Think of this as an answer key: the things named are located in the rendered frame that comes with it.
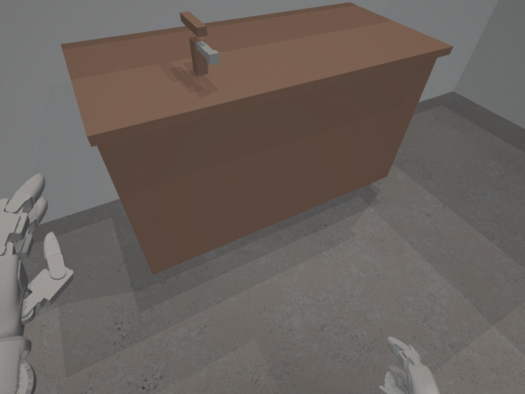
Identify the left robot forearm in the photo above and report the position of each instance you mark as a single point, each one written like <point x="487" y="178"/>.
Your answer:
<point x="17" y="376"/>

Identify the tap lever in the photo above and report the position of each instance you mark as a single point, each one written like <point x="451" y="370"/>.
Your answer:
<point x="211" y="55"/>

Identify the counter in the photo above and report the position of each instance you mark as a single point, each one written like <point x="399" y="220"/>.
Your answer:
<point x="305" y="106"/>

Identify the right robot hand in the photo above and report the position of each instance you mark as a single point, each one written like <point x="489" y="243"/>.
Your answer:
<point x="418" y="378"/>

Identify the left robot hand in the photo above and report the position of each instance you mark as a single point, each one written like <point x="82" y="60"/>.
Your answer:
<point x="18" y="220"/>

